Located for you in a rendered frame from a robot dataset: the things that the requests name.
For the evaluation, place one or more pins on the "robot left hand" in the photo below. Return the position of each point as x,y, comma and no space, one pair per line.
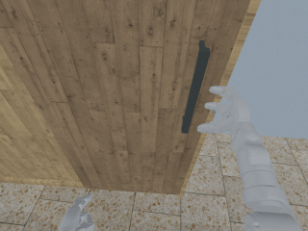
73,218

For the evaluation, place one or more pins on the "wardrobe door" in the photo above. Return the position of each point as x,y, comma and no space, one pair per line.
112,80
28,148

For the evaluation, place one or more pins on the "handle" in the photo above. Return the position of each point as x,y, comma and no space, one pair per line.
197,79

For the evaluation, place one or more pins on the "robot right upper arm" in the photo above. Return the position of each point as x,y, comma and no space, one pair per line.
268,221

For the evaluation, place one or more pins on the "robot right hand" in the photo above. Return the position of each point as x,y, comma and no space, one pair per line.
238,111

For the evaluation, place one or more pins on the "right robot forearm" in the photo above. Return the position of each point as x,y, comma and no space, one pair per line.
261,189

